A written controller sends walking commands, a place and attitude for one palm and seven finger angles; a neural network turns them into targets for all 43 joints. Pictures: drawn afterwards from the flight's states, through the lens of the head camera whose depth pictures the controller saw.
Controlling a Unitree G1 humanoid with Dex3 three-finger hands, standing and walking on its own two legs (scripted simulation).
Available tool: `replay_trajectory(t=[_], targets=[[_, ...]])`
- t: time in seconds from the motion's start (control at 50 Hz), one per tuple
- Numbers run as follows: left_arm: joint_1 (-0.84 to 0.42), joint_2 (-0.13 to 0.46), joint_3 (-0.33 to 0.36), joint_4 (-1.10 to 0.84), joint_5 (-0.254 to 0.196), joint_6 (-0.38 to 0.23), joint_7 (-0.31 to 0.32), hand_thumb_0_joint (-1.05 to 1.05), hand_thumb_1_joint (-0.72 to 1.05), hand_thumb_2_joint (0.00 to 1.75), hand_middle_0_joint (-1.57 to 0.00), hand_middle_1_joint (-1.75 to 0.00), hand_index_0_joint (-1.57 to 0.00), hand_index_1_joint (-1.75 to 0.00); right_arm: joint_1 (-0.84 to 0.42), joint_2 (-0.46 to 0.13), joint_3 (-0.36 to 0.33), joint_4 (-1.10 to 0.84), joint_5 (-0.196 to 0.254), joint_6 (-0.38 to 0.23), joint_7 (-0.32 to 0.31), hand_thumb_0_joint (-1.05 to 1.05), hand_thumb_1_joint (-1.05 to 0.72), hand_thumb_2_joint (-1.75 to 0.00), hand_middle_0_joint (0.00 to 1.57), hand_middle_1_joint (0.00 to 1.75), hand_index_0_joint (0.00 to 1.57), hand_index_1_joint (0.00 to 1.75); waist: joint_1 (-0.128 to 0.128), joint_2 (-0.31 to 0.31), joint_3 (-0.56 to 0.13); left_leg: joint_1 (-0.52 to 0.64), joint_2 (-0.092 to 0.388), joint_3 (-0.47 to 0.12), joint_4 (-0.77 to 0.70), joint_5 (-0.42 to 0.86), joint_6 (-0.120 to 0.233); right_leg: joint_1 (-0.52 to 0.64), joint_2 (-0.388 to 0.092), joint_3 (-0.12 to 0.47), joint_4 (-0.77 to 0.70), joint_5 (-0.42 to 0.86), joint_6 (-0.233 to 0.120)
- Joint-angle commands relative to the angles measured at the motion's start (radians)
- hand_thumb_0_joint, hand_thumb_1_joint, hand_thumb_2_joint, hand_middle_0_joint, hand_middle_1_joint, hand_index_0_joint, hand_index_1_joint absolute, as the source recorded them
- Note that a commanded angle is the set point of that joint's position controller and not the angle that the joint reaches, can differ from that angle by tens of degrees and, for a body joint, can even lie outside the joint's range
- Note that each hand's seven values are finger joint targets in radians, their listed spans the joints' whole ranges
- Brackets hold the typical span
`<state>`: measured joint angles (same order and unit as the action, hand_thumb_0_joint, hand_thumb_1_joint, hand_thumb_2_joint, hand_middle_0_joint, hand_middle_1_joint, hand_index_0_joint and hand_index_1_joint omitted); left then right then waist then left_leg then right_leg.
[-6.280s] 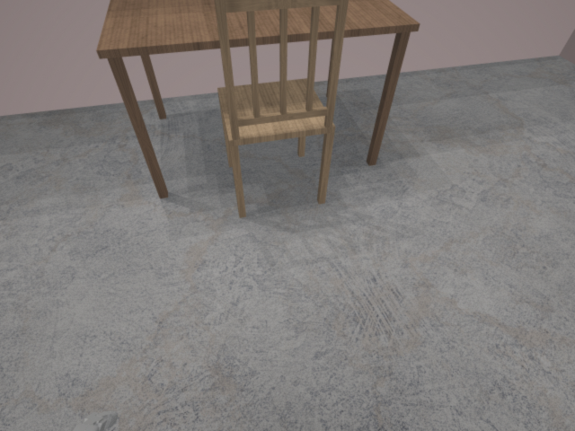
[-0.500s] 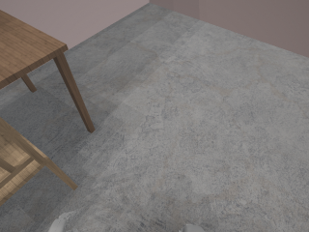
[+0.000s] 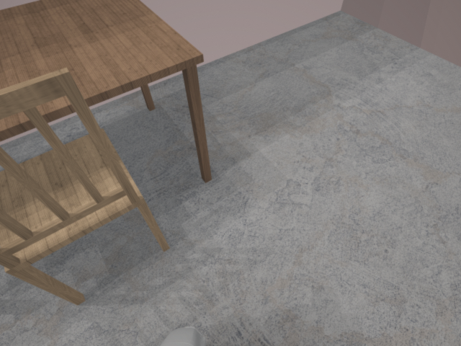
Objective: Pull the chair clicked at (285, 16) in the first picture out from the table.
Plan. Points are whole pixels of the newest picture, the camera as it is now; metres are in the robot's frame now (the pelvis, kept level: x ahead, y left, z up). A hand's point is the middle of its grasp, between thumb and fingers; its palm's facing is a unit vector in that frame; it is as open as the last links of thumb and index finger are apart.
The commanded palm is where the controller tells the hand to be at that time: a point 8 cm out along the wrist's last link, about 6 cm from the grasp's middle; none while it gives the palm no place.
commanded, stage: turn to face it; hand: left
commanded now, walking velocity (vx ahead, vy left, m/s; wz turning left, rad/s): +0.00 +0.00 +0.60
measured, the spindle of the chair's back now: (28, 182) +0.44 +0.51 -0.06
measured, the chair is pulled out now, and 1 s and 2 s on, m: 0.00 0.00 0.00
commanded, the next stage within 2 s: take the last steps up to it in 0.98 s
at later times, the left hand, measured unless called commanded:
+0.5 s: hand out of the picture +0.08 +0.29 -0.15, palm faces +0.29 -0.93 -0.23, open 7.4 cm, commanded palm none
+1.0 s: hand out of the picture -0.01 +0.20 -0.14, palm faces +0.52 -0.80 -0.29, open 7.4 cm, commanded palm none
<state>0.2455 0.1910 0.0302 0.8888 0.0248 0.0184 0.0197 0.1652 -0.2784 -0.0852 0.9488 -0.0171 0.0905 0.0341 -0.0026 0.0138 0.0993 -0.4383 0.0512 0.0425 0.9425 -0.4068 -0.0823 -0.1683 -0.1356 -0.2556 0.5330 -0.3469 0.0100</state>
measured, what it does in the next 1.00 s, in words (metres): steps on the spot, turning left: left foot, then right foot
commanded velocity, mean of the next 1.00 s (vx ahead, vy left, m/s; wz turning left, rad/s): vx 0.00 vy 0.00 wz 0.50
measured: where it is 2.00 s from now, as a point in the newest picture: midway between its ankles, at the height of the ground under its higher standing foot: outside the picture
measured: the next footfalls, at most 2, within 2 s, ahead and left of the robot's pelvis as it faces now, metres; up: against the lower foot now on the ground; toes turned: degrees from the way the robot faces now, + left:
left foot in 0.10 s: +0.04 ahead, +0.12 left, +0.00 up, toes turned +10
right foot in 0.76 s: +0.10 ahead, -0.08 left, +0.00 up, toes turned +26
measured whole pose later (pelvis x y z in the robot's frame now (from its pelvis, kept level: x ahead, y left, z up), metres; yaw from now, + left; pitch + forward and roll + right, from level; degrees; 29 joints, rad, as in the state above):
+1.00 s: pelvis +0.01 -0.01 +0.01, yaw +32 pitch -1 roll +1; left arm 0.22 0.18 0.02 0.89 0.01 0.02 0.02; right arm 0.27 -0.28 -0.09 0.97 -0.02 0.08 0.02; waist -0.03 0.05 0.04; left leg -0.47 -0.01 -0.07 1.12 -0.35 -0.05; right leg -0.19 -0.05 -0.09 0.46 -0.25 -0.02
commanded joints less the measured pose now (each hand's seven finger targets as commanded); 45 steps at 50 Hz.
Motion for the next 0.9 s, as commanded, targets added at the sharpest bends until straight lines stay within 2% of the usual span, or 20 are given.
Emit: replay_trajectory(t=[0.0,0.04,0.06,0.08,0.1,0.12,0.18,0.26,0.5,0.6,0.68,0.7,0.72,0.74,0.76,0.78,0.8,0.82,0.84,0.88], targets=[[0.049,0.24,0.069,-0.049,0.006,-0.011,0.012,0.0,0.9,0.9,-0.2,-0.3,-0.2,-0.3,-0.083,-0.028,0.011,-0.121,0.006,-0.048,0.0,0.0,-0.9,-0.9,0.2,0.3,0.2,0.3,0.049,-0.245,-0.12,0.035,-0.021,0.078,-0.199,-0.01,0.033,0.114,-0.24,0.124,-0.067,0.642,-0.105],[0.034,0.249,0.074,-0.047,-0.003,-0.008,0.008,0.0,0.9,0.9,-0.2,-0.3,-0.2,-0.3,-0.014,-0.057,0.004,-0.113,0.001,-0.056,-0.004,0.0,-0.9,-0.9,0.2,0.3,0.2,0.3,0.005,-0.204,-0.158,0.166,-0.035,0.097,-0.371,0.121,0.051,0.079,-0.229,0.067,0.047,0.606,-0.061],[0.025,0.241,0.074,-0.051,-0.012,-0.005,0.004,0.0,0.9,0.9,-0.2,-0.3,-0.2,-0.3,0.072,-0.106,-0.011,-0.093,-0.002,-0.067,-0.005,0.0,-0.9,-0.9,0.2,0.3,0.2,0.3,-0.048,-0.09,-0.215,0.347,-0.005,0.04,-0.498,0.296,0.074,-0.025,-0.205,0.044,0.224,0.516,-0.015],[0.018,0.174,0.063,-0.092,-0.021,-0.004,-0.007,0.0,0.9,0.9,-0.2,-0.3,-0.2,-0.3,0.151,-0.232,-0.042,-0.087,-0.007,-0.079,-0.012,0.0,-0.9,-0.9,0.2,0.3,0.2,0.3,-0.091,0.233,-0.266,0.553,0.267,-0.339,-0.53,0.707,0.204,-0.332,-0.048,0.021,0.48,-0.049,0.076],[-0.05,0.151,0.041,-0.129,-0.015,0.003,0.0,0.0,0.9,0.9,-0.2,-0.3,-0.2,-0.3,0.223,-0.292,-0.05,-0.064,0.012,-0.075,-0.02,0.0,-0.9,-0.9,0.2,0.3,0.2,0.3,-0.108,0.276,-0.287,0.562,0.384,-0.44,-0.532,1.031,0.291,-0.422,0.004,0.145,0.62,-0.351,0.089],[-0.059,0.165,0.045,-0.117,-0.01,0.014,0.006,0.0,0.9,0.9,-0.2,-0.3,-0.2,-0.3,0.199,-0.259,-0.044,-0.053,0.011,-0.073,-0.031,0.0,-0.9,-0.9,0.2,0.3,0.2,0.3,-0.093,0.192,-0.269,0.536,0.377,-0.375,-0.526,0.997,0.308,-0.437,-0.023,0.212,0.66,-0.321,0.081],[-0.08,0.174,0.058,-0.073,-0.01,0.017,0.0,0.0,0.9,0.9,-0.2,-0.3,-0.2,-0.3,0.044,-0.169,-0.015,-0.1,0.002,-0.08,-0.048,0.0,-0.9,-0.9,0.2,0.3,0.2,0.3,-0.038,0.157,-0.146,0.374,0.225,-0.269,-0.551,0.84,0.251,-0.42,-0.017,0.251,0.694,-0.125,0.093],[-0.028,0.169,0.06,-0.046,-0.008,0.02,-0.005,0.0,0.9,0.9,-0.2,-0.3,-0.2,-0.3,0.027,-0.155,-0.009,-0.11,0.005,-0.09,-0.044,0.0,-0.9,-0.9,0.2,0.3,0.2,0.3,-0.007,0.088,-0.161,0.363,0.158,-0.229,-0.58,0.772,0.215,-0.38,0.012,0.245,0.664,-0.01,0.107],[-0.201,0.166,0.053,-0.119,-0.015,0.012,0.006,0.0,0.9,0.9,-0.2,-0.3,-0.2,-0.3,0.134,-0.147,-0.025,-0.083,-0.004,-0.08,-0.047,0.0,-0.9,-0.9,0.2,0.3,0.2,0.3,-0.052,0.111,-0.138,0.388,0.149,-0.453,-0.582,0.66,0.275,-0.388,0.058,0.301,0.449,-0.059,0.107],[-0.206,0.146,0.044,-0.135,-0.023,0.008,0.01,0.0,0.9,0.9,-0.2,-0.3,-0.2,-0.3,0.131,-0.148,-0.03,-0.078,-0.009,-0.071,-0.049,0.0,-0.9,-0.9,0.2,0.3,0.2,0.3,-0.045,0.105,-0.144,0.322,0.135,-0.534,-0.561,0.648,0.285,-0.273,0.107,0.304,0.285,-0.09,0.078],[-0.106,0.149,0.045,-0.115,-0.028,0.002,0.017,0.0,0.9,0.9,-0.2,-0.3,-0.2,-0.3,0.088,-0.14,-0.031,-0.085,-0.004,-0.063,-0.044,0.0,-0.9,-0.9,0.2,0.3,0.2,0.3,-0.001,0.111,-0.167,0.188,0.081,-0.533,-0.525,0.551,0.236,-0.044,0.139,0.292,0.048,0.039,0.052],[-0.07,0.162,0.048,-0.108,-0.027,-0.006,0.018,0.0,0.9,0.9,-0.2,-0.3,-0.2,-0.3,0.079,-0.129,-0.029,-0.087,0.002,-0.062,-0.041,0.0,-0.9,-0.9,0.2,0.3,0.2,0.3,0.019,0.074,-0.18,0.127,0.053,-0.502,-0.486,0.475,0.203,0.06,0.124,0.294,-0.092,0.133,0.05],[-0.049,0.202,0.055,-0.102,-0.022,-0.017,0.022,0.0,0.9,0.9,-0.2,-0.3,-0.2,-0.3,0.103,-0.088,-0.023,-0.083,0.01,-0.063,-0.035,0.0,-0.9,-0.9,0.2,0.3,0.2,0.3,0.021,-0.046,-0.196,0.017,-0.001,-0.434,-0.4,0.288,0.145,0.198,0.019,0.386,-0.217,0.165,0.026],[-0.047,0.283,0.071,-0.112,-0.008,-0.022,0.029,0.0,0.9,0.9,-0.2,-0.3,-0.2,-0.3,0.129,-0.027,-0.015,-0.098,0.016,-0.065,-0.035,0.0,-0.9,-0.9,0.2,0.3,0.2,0.3,0.018,-0.316,-0.192,-0.162,-0.139,-0.228,-0.175,-0.064,0.066,0.27,-0.251,0.666,-0.279,0.186,-0.073],[-0.048,0.289,0.063,-0.123,-0.009,-0.013,0.024,0.0,0.9,0.9,-0.2,-0.3,-0.2,-0.3,0.124,-0.078,-0.029,-0.101,0.0,-0.059,-0.039,0.0,-0.9,-0.9,0.2,0.3,0.2,0.3,0.016,-0.24,-0.168,-0.123,-0.149,-0.173,0.029,-0.174,0.055,0.087,-0.348,0.681,-0.288,0.194,-0.161],[-0.098,0.262,0.054,-0.137,-0.011,-0.006,0.022,0.0,0.9,0.9,-0.2,-0.3,-0.2,-0.3,0.134,-0.075,-0.033,-0.097,-0.008,-0.05,-0.031,0.0,-0.9,-0.9,0.2,0.3,0.2,0.3,-0.014,-0.146,-0.122,-0.095,-0.13,-0.176,0.155,-0.116,0.058,-0.025,-0.289,0.587,-0.293,0.135,-0.174],[-0.145,0.215,0.058,-0.138,-0.016,-0.01,0.026,0.0,0.9,0.9,-0.2,-0.3,-0.2,-0.3,0.139,-0.071,-0.033,-0.077,-0.008,-0.034,-0.027,0.0,-0.9,-0.9,0.2,0.3,0.2,0.3,-0.037,-0.205,-0.111,-0.089,-0.101,-0.172,0.195,-0.077,0.056,-0.059,-0.228,0.555,-0.313,0.089,-0.145],[-0.164,0.193,0.046,-0.134,-0.017,-0.012,0.021,0.0,0.9,0.9,-0.2,-0.3,-0.2,-0.3,0.143,-0.072,-0.031,-0.052,-0.011,-0.028,-0.021,0.0,-0.9,-0.9,0.2,0.3,0.2,0.3,-0.047,-0.179,-0.06,-0.084,-0.08,-0.148,0.24,-0.011,0.049,-0.095,-0.169,0.48,-0.306,0.09,-0.123],[-0.164,0.17,0.036,-0.132,-0.018,-0.017,0.017,0.0,0.9,0.9,-0.2,-0.3,-0.2,-0.3,0.153,-0.065,-0.028,-0.044,-0.011,-0.027,-0.015,0.0,-0.9,-0.9,0.2,0.3,0.2,0.3,-0.054,-0.169,-0.035,-0.087,-0.073,-0.13,0.264,0.042,0.043,-0.103,-0.13,0.402,-0.292,0.147,-0.11],[-0.107,0.163,0.036,-0.108,-0.016,-0.026,0.014,0.0,0.9,0.9,-0.2,-0.3,-0.2,-0.3,0.145,-0.05,-0.02,-0.038,-0.008,-0.027,-0.014,0.0,-0.9,-0.9,0.2,0.3,0.2,0.3,-0.037,-0.189,-0.045,-0.098,-0.068,-0.112,0.264,0.075,0.033,-0.057,-0.11,0.346,-0.273,0.218,-0.106]])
